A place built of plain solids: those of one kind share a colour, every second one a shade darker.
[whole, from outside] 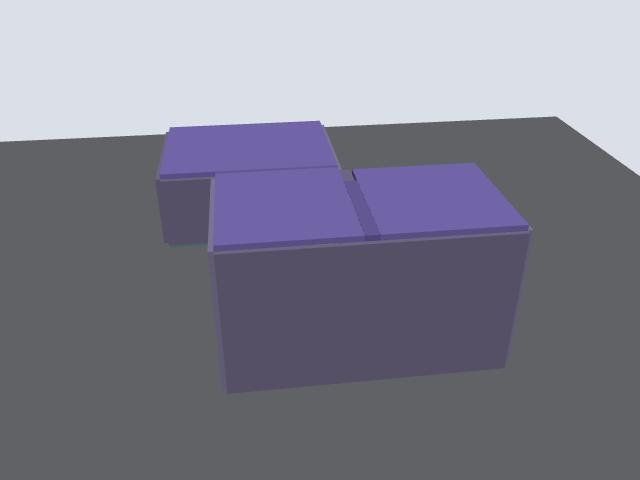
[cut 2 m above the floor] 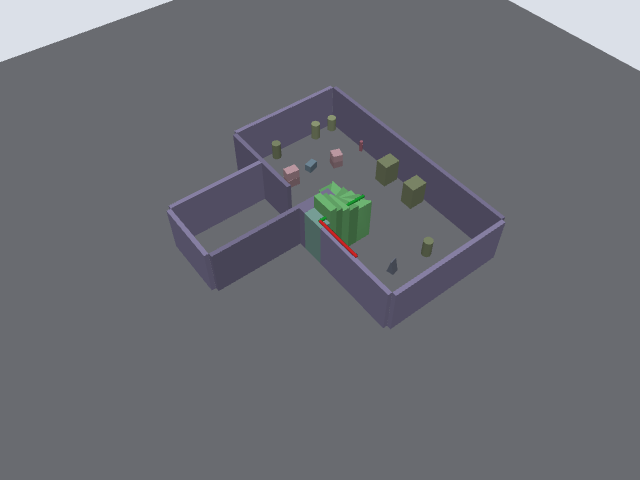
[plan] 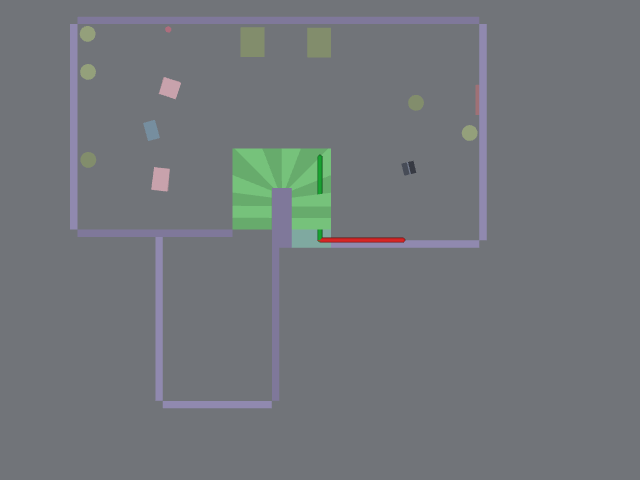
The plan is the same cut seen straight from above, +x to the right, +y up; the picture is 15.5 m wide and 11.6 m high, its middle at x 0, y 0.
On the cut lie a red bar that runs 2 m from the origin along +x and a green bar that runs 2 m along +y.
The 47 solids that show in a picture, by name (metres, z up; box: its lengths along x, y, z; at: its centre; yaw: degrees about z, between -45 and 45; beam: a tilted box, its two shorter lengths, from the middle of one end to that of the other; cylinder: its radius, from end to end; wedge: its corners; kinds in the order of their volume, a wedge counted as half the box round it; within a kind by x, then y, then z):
{
 "wall_1": {"box": [0.18, 4.96, 5.52], "at": [-5.95, 2.74, 2.71]},
 "wall_2": {"box": [3.75, 0.18, 5.52], "at": [-3.99, 0.16, 2.71]},
 "wall_3": {"box": [0.18, 3.96, 2.8], "at": [-3.89, -1.91, 1.35]},
 "wall_4": {"box": [2.64, 0.18, 2.8], "at": [-2.48, -3.98, 1.35]},
 "wall_5": {"box": [0.18, 3.96, 2.8], "at": [-1.07, -1.91, 1.35]},
 "wall_6": {"box": [9.71, 0.18, 5.52], "at": [-1.01, 5.31, 2.71]},
 "wall_7": {"box": [0.48, 1.45, 5.77], "at": [-0.92, 0.54, 2.58]},
 "wall_8": {"box": [0.18, 5.03, 2.68], "at": [-0.77, -2.7, 4.13]},
 "wall_9": {"box": [3.58, 0.18, 2.63], "at": [2.06, -0.1, 1.26]},
 "wall_10": {"box": [0.18, 5.23, 5.52], "at": [3.94, 2.61, 2.71]},
 "wall_11": {"box": [2.01, 0.18, 2.68], "at": [4.86, -0.1, 4.13]},
 "wall_12": {"box": [0.18, 5.03, 2.68], "at": [5.95, -2.7, 4.13]},
 "roof_1": {"box": [4.7, 4.96, 0.2], "at": [-3.51, 2.74, 5.57]},
 "roof_2": {"box": [0.48, 3.96, 0.2], "at": [-0.92, 3.24, 5.57]},
 "roof_3": {"box": [4.53, 0.18, 0.2], "at": [1.58, -0.1, 5.57]},
 "roof_4": {"box": [4.53, 5.23, 0.2], "at": [1.58, 2.61, 5.57]},
 "roof_5": {"box": [6.55, 5.03, 0.2], "at": [2.59, -2.7, 5.57]},
 "floor_1": {"box": [0.95, 0.44, 2.83], "at": [-0.21, 0.03, 1.37]},
 "floor_2": {"box": [6.55, 5.03, 0.21], "at": [2.59, -2.7, 2.68]},
 "tread_1": {"wedge": [[-2.11, 0.26, -0.05], [-2.11, 0.26, 0.19], [-2.11, 0.54, -0.05], [-2.11, 0.54, 0.18], [-1.16, 0.25, -0.05], [-1.16, 0.25, 0.18], [-1.16, 0.54, -0.05], [-1.16, 0.54, 0.18]]},
 "tread_2": {"wedge": [[-2.11, 0.54, -0.05], [-2.11, 0.54, 0.37], [-2.11, 0.83, -0.05], [-2.11, 0.83, 0.37], [-1.16, 0.53, -0.05], [-1.16, 0.53, 0.37], [-1.16, 0.83, -0.05], [-1.16, 0.83, 0.37]]},
 "tread_3": {"wedge": [[-2.11, 0.83, -0.05], [-2.11, 0.83, 0.56], [-2.11, 1.15, -0.05], [-2.11, 1.15, 0.56], [-1.16, 0.82, -0.05], [-1.16, 0.82, 0.56], [-1.16, 1.03, -0.05], [-1.16, 1.03, 0.56]]},
 "tread_4": {"wedge": [[-2.11, 1.15, -0.05], [-2.11, 1.15, 0.74], [-2.11, 1.57, -0.05], [-2.11, 1.57, 0.74], [-1.16, 1.02, -0.05], [-1.16, 1.02, 0.74], [-1.16, 1.19, -0.05], [-1.16, 1.19, 0.74]]},
 "tread_5": {"wedge": [[-2.11, 1.57, -0.05], [-2.11, 1.57, 0.93], [-2.11, 2.21, -0.05], [-2.11, 2.21, 0.93], [-2.06, 2.21, -0.05], [-2.06, 2.21, 0.93], [-0.97, 1.11, -0.05], [-0.97, 1.11, 0.93]]},
 "tread_6": {"wedge": [[-2.06, 2.21, -0.05], [-2.06, 2.21, 1.11], [-1.39, 2.21, -0.05], [-1.39, 2.21, 1.11], [-1.12, 1.26, -0.05], [-1.12, 1.26, 1.11], [-1.02, 1.26, -0.05], [-1.02, 1.26, 1.11]]},
 "tread_7": {"wedge": [[-1.39, 2.21, -0.05], [-1.39, 2.21, 1.31], [-1.03, 1.26, -0.05], [-1.03, 1.26, 1.31], [-0.92, 1.26, -0.05], [-0.92, 1.26, 1.31], [-0.92, 2.21, -0.05], [-0.92, 2.21, 1.3]]},
 "tread_8": {"wedge": [[-0.93, 2.21, -0.05], [-0.93, 2.21, 1.49], [-0.92, 1.26, -0.05], [-0.92, 1.26, 1.49], [-0.83, 1.26, -0.05], [-0.83, 1.26, 1.49], [-0.46, 2.21, -0.05], [-0.46, 2.21, 1.49]]},
 "tread_9": {"wedge": [[-0.9, 1.1, -0.05], [-0.9, 1.1, 1.85], [0.19, 2.21, -0.05], [0.19, 2.21, 1.86], [0.27, 1.57, -0.05], [0.27, 1.57, 1.86], [0.27, 2.21, -0.05], [0.27, 2.21, 1.86]]},
 "tread_10": {"wedge": [[-0.83, 1.26, -0.05], [-0.83, 1.26, 1.67], [-0.74, 1.26, -0.05], [-0.74, 1.26, 1.67], [-0.46, 2.21, -0.05], [-0.46, 2.21, 1.67], [0.2, 2.21, -0.05], [0.2, 2.21, 1.67]]},
 "tread_11": {"wedge": [[-0.68, 0.25, -0.05], [-0.68, 0.25, 2.6], [-0.68, 0.53, -0.05], [-0.68, 0.53, 2.61], [0.27, 0.25, -0.05], [0.27, 0.25, 2.6], [0.27, 0.53, -0.05], [0.27, 0.53, 2.6]]},
 "tread_12": {"wedge": [[-0.68, 0.53, -0.05], [-0.68, 0.53, 2.42], [-0.68, 0.81, -0.05], [-0.68, 0.81, 2.42], [0.27, 0.53, -0.05], [0.27, 0.53, 2.42], [0.27, 0.81, -0.05], [0.27, 0.81, 2.42]]},
 "tread_13": {"wedge": [[-0.68, 0.81, -0.05], [-0.68, 0.81, 2.23], [-0.68, 1.02, -0.05], [-0.68, 1.02, 2.23], [0.27, 0.81, -0.05], [0.27, 0.81, 2.23], [0.27, 1.14, -0.05], [0.27, 1.14, 2.23]]},
 "tread_14": {"wedge": [[-0.68, 1.02, -0.05], [-0.68, 1.02, 2.05], [-0.68, 1.19, -0.05], [-0.68, 1.19, 2.05], [0.27, 1.14, -0.05], [0.27, 1.14, 2.05], [0.27, 1.57, -0.05], [0.27, 1.57, 2.05]]},
 "bin_1": {"cylinder": 0.19, "from": [-5.62, 4.98, 0.0], "to": [-5.62, 4.98, 0.62]},
 "bin_2": {"cylinder": 0.19, "from": [-5.61, 4.06, 0.0], "to": [-5.61, 4.06, 0.75]},
 "bin_3": {"cylinder": 0.19, "from": [-5.6, 1.94, 0.0], "to": [-5.6, 1.94, 0.75]},
 "bin_4": {"box": [0.58, 0.72, 1.11], "at": [-1.63, 4.78, 0.51]},
 "bin_5": {"box": [0.58, 0.72, 1.11], "at": [-0.02, 4.77, 0.51]},
 "bin_6": {"cylinder": 0.19, "from": [2.32, 3.32, 0.0], "to": [2.32, 3.32, 0.75]},
 "bin_7": {"cylinder": 0.19, "from": [3.62, 2.59, 0.0], "to": [3.62, 2.59, 0.75]},
 "carton_1": {"box": [0.39, 0.55, 0.4], "at": [-3.85, 1.47, 0.61], "yaw": -7.5},
 "carton_2": {"box": [0.39, 0.55, 0.45], "at": [-3.84, 1.47, 0.18], "yaw": -4.4},
 "carton_3": {"box": [0.43, 0.42, 0.39], "at": [-3.64, 3.68, 0.14], "yaw": -15.1},
 "carton_4": {"box": [0.43, 0.42, 0.34], "at": [-3.62, 3.67, 0.5], "yaw": -18.9},
 "bucket_1": {"box": [0.3, 0.46, 0.39], "at": [-4.07, 2.65, 0.14], "yaw": 15.4},
 "cabinet_1": {"box": [0.09, 0.73, 0.64], "at": [3.8, 3.39, 1.38]},
 "sign_1": {"wedge": [[1.97, 1.85, 0.0], [2.04, 1.55, 0.0], [2.1, 1.88, 0.62], [2.13, 1.88, 0.62], [2.17, 1.59, 0.62], [2.2, 1.59, 0.62], [2.26, 1.92, 0.0], [2.33, 1.62, 0.0]]}
}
